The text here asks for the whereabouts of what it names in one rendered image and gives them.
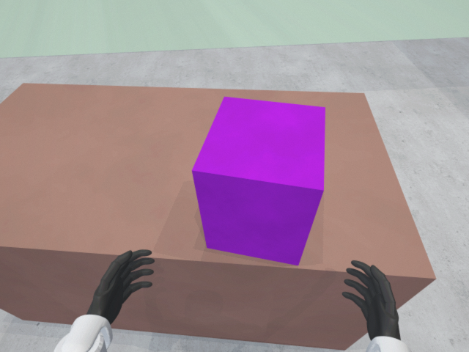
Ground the carton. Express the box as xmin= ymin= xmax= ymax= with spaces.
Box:
xmin=192 ymin=97 xmax=325 ymax=265

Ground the pedestal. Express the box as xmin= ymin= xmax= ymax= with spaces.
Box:
xmin=0 ymin=83 xmax=436 ymax=351

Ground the right robot forearm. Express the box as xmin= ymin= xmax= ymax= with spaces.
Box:
xmin=366 ymin=336 xmax=411 ymax=352

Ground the right robot hand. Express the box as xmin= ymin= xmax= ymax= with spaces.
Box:
xmin=342 ymin=260 xmax=401 ymax=341

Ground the left robot forearm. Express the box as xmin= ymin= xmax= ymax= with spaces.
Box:
xmin=54 ymin=315 xmax=113 ymax=352

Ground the left robot hand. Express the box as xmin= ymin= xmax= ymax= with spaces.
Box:
xmin=87 ymin=249 xmax=155 ymax=325

